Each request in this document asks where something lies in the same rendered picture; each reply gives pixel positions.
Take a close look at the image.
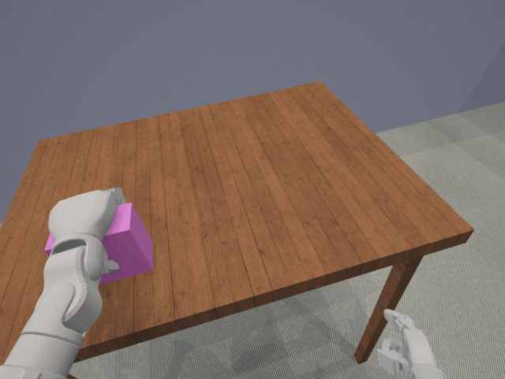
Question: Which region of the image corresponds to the table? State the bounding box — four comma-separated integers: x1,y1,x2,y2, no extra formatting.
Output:
0,81,474,379

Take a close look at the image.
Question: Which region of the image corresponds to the right robot forearm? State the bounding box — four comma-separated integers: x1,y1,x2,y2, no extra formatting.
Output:
409,363,447,379

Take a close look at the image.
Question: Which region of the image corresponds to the sponge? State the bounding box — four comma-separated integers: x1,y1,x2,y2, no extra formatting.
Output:
44,203,153,285

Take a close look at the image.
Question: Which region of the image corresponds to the robot right hand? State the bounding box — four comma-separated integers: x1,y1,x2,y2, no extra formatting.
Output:
377,309,438,379

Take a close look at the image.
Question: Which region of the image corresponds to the left robot forearm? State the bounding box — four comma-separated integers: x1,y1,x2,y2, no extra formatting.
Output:
0,234,104,379

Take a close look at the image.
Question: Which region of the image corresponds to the robot left hand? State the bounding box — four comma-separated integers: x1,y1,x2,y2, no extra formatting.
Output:
48,187,127,275

